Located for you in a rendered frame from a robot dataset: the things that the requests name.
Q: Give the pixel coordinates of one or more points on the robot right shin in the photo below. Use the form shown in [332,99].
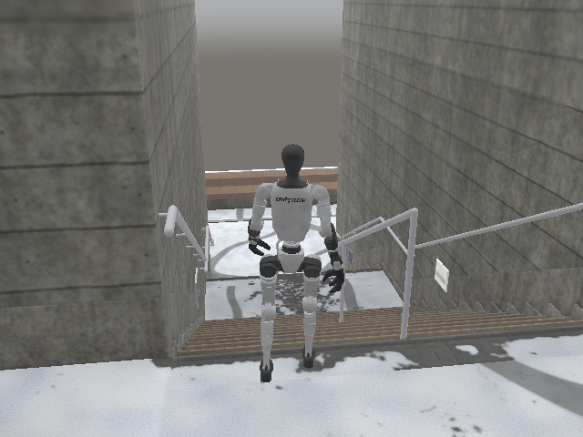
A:
[309,327]

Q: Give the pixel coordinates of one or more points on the robot left forearm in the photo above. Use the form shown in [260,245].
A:
[254,235]

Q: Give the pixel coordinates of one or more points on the robot right forearm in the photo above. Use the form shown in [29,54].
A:
[333,250]

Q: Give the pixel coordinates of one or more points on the left robot upper arm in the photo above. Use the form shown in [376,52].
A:
[259,205]

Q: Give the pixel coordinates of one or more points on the robot left hand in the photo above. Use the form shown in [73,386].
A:
[260,243]

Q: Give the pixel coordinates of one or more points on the right robot upper arm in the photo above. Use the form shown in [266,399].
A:
[321,194]

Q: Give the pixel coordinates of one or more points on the robot right hand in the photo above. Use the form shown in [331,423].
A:
[339,279]

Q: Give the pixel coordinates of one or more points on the robot right foot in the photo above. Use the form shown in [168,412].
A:
[308,361]

